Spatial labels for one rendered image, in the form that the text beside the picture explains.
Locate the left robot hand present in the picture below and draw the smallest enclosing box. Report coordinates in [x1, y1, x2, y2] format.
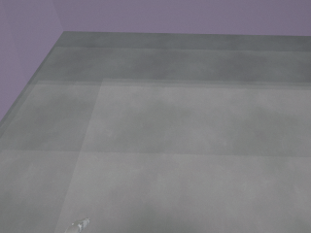
[65, 217, 90, 233]

